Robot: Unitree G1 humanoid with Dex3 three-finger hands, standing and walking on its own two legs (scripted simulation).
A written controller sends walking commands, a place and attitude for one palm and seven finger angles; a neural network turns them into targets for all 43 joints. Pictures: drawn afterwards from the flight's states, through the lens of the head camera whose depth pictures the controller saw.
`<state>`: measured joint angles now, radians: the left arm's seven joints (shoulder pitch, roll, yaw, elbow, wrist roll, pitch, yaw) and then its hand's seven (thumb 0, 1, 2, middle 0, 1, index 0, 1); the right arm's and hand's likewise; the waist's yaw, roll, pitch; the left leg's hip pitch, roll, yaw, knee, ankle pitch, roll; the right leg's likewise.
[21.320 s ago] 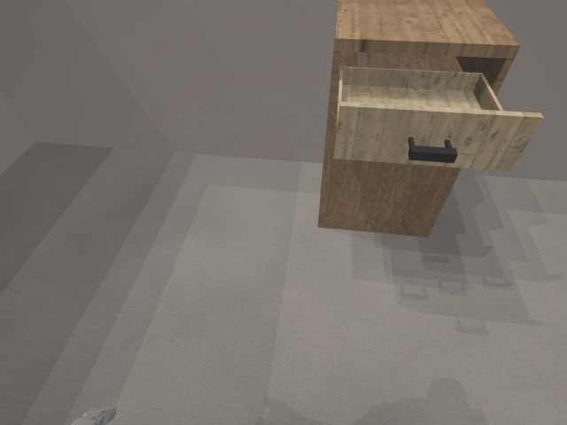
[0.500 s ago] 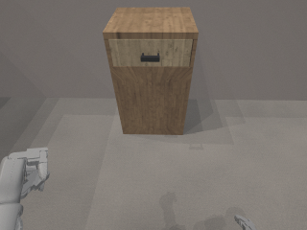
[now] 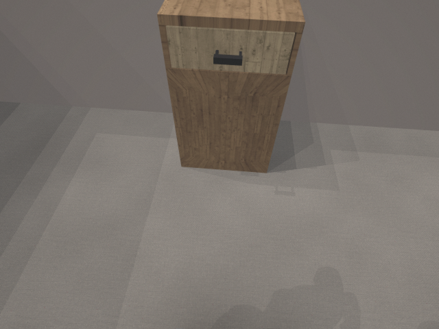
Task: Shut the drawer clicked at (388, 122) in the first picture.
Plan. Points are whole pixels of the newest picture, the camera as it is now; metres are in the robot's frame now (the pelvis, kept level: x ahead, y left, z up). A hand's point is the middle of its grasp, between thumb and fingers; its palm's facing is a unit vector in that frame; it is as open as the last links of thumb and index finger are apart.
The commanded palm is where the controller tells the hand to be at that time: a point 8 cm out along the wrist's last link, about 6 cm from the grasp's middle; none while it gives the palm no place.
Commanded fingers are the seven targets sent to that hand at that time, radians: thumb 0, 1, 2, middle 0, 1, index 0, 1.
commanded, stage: let the arm hang, fingers relaxed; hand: left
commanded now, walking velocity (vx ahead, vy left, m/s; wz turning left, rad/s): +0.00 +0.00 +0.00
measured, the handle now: (228, 56) +1.00 +0.04 -0.04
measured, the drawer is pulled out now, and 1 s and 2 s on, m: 0.00 0.00 0.00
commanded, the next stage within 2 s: look to check the result in 0.54 s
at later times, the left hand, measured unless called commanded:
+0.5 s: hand (115, 327) +0.14 +0.22 -0.15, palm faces -0.04 -0.95 -0.31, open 7.4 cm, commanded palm none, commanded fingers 0.00 0.90 0.90 -0.20 -0.30 -0.20 -0.30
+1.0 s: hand out of the picture +0.12 +0.23 -0.15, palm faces -0.06 -0.94 -0.32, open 7.4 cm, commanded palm none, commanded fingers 0.00 0.90 0.90 -0.20 -0.30 -0.20 -0.30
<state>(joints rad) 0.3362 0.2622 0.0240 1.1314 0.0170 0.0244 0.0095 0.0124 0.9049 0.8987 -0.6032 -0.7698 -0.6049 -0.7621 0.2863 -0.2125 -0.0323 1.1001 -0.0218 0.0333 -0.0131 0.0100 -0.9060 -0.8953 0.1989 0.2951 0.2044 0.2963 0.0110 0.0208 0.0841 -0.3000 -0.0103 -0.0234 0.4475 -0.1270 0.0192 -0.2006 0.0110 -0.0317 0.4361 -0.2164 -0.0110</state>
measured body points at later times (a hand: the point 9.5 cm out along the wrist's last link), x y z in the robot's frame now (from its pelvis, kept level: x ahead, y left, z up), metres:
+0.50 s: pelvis +0.03 +0.00 +0.01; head +0.04 -0.01 +0.46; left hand +0.14 +0.27 -0.13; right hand +0.10 -0.28 -0.14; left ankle +0.07 +0.10 -0.74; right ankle +0.01 -0.12 -0.74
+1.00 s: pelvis +0.05 -0.01 +0.01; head +0.08 -0.01 +0.46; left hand +0.13 +0.28 -0.13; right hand +0.11 -0.30 -0.14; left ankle +0.07 +0.10 -0.74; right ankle +0.01 -0.12 -0.74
